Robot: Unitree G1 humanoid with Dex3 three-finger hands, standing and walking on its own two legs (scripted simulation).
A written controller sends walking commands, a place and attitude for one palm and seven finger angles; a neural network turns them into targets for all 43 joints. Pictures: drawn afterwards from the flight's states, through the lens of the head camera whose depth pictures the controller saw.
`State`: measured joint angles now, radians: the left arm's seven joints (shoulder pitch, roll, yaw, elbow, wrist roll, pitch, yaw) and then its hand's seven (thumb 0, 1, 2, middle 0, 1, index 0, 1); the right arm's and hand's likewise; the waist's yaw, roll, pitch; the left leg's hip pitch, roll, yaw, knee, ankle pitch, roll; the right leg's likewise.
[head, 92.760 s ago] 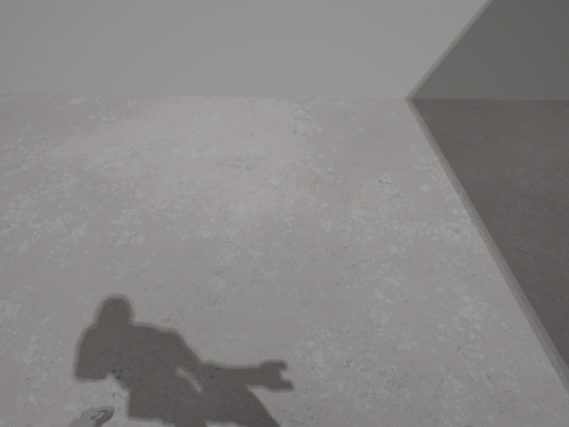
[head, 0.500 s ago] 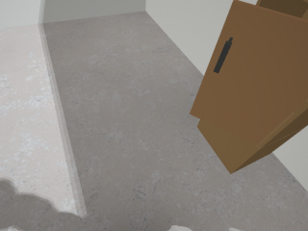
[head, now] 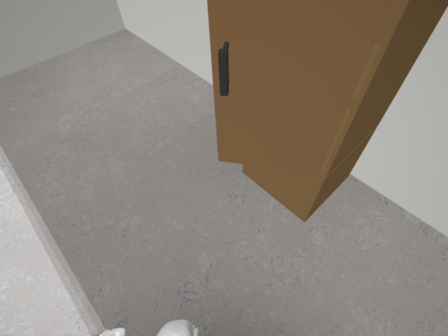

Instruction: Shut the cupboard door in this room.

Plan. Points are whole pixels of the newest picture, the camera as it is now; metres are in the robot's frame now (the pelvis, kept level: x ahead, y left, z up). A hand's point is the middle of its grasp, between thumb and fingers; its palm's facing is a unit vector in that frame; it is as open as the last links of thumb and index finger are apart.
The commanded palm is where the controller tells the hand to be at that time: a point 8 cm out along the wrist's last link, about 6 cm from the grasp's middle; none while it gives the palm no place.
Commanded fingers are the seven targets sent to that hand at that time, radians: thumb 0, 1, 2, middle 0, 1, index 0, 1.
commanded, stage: turn to face it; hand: left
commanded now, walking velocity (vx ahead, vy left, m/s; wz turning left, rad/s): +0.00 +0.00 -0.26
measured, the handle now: (225, 69) +0.72 +0.03 +0.07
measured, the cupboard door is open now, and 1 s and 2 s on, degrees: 37 37 37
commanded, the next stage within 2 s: take the last steps up to it in 0.18 s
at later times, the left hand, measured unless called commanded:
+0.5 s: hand out of the picture +0.12 +0.20 -0.16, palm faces -0.17 -0.96 -0.21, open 7.4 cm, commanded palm none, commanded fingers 0.00 0.90 0.90 -0.20 -0.30 -0.20 -0.30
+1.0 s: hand out of the picture +0.14 +0.10 -0.20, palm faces -0.12 -0.99 -0.10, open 7.4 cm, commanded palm none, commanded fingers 0.00 0.90 0.90 -0.20 -0.30 -0.20 -0.30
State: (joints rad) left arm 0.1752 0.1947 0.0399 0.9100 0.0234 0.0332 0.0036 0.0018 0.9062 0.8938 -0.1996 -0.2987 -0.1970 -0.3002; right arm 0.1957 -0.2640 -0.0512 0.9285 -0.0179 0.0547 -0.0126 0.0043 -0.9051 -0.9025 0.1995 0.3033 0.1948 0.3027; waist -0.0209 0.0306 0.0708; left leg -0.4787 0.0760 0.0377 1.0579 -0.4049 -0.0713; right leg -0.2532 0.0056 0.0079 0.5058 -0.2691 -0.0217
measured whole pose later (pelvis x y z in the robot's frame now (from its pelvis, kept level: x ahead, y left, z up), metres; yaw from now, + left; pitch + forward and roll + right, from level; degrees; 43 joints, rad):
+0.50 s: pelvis +0.02 +0.01 +0.00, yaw -10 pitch +0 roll -1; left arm 0.20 0.22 0.07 0.99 0.03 0.07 -0.04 0.00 0.91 0.89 -0.20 -0.30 -0.19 -0.30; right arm 0.30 -0.19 -0.02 0.99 -0.05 0.00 -0.03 0.00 -0.91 -0.90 0.21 0.30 0.20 0.30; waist -0.03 0.02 0.03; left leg -0.18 0.11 0.16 0.47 -0.28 -0.01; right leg -0.34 -0.02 -0.04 0.79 -0.44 0.01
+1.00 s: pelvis +0.17 -0.05 -0.02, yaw -10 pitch +0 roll -1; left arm 0.36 0.12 0.02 1.15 0.01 -0.03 0.01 0.00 0.91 0.89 -0.20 -0.30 -0.20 -0.30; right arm 0.18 -0.16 -0.02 1.01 -0.04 -0.05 0.00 0.00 -0.90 -0.90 0.20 0.30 0.19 0.30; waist 0.00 -0.04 0.07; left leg -0.41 0.05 0.12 0.63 -0.19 0.03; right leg -0.01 0.03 -0.08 0.53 -0.48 -0.04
